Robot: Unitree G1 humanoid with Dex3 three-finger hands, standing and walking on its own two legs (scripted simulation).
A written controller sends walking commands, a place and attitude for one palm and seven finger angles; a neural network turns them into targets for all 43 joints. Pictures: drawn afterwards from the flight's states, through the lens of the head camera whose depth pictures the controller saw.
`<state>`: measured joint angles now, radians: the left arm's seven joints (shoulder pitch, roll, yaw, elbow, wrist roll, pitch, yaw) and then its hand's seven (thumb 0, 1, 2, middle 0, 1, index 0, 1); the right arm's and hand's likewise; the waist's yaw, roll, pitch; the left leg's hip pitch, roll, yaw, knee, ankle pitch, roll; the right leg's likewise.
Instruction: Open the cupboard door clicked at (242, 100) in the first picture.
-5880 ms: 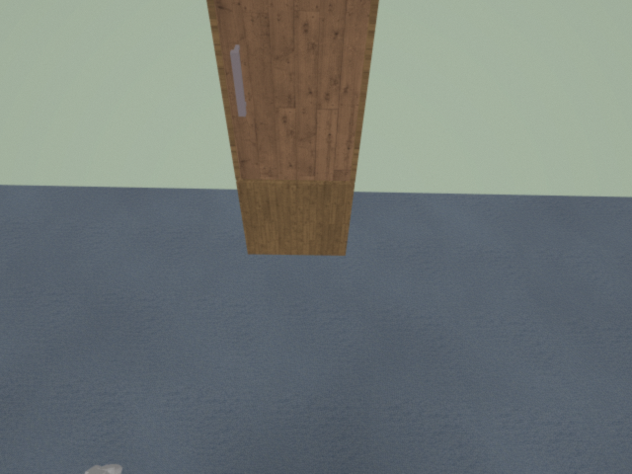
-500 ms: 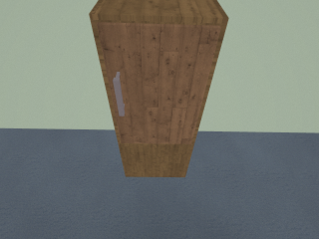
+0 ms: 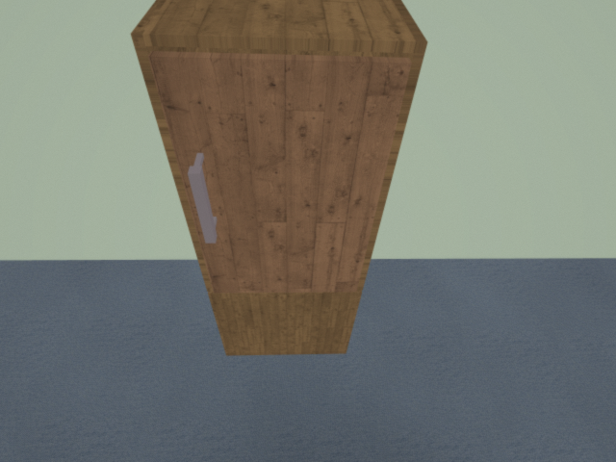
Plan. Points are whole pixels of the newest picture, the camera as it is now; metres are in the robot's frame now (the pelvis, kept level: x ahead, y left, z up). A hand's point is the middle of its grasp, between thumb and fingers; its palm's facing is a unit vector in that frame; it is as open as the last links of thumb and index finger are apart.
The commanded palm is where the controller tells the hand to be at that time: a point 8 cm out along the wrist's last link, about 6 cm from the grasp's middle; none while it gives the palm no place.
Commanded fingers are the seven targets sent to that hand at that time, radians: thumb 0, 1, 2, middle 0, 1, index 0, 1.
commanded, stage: come to a stop and stand still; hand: left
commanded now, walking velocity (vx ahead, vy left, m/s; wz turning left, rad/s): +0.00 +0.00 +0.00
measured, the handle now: (205, 200) +0.53 +0.22 +0.01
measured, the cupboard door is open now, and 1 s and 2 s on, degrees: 0 0 0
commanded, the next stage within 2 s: look again from close up in 1.44 s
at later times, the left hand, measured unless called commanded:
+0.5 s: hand out of the picture -0.02 +0.14 -0.17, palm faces +0.06 -0.98 -0.17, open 7.3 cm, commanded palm none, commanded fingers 0.00 0.90 0.90 -0.20 -0.30 -0.20 -0.30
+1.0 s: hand out of the picture +0.00 +0.17 -0.17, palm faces +0.08 -0.98 -0.20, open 7.4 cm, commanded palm none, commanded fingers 0.00 0.90 0.90 -0.20 -0.30 -0.20 -0.30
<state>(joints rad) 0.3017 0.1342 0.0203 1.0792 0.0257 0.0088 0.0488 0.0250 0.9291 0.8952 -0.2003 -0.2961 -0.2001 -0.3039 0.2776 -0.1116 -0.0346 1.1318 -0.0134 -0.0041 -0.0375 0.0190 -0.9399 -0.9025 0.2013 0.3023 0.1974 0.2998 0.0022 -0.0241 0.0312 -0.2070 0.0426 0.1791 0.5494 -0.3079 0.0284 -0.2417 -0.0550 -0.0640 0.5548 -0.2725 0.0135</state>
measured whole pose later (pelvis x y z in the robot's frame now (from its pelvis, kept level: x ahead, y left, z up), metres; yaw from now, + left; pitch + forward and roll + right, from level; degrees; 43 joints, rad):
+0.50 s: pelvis +0.00 -0.02 +0.01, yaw +1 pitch -2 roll +0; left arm 0.32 0.13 0.00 1.11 0.01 -0.01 0.04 0.01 0.92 0.90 -0.20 -0.30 -0.20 -0.30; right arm 0.30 -0.12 -0.02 1.15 -0.01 0.00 -0.02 0.01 -0.92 -0.90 0.20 0.30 0.19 0.30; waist 0.00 0.00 0.02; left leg -0.15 0.06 0.15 0.40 -0.21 0.00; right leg -0.17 -0.02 -0.10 0.39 -0.19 -0.02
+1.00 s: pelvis -0.01 +0.00 +0.00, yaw +2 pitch -3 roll +0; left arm 0.32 0.16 0.00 1.01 0.02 0.00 0.04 0.01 0.91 0.90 -0.20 -0.30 -0.20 -0.30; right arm 0.30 -0.16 -0.02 1.03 -0.02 0.00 -0.02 0.01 -0.93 -0.90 0.20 0.30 0.20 0.30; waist 0.00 0.00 -0.01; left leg -0.21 0.04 0.14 0.53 -0.27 0.03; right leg -0.22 -0.05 -0.11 0.51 -0.24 0.01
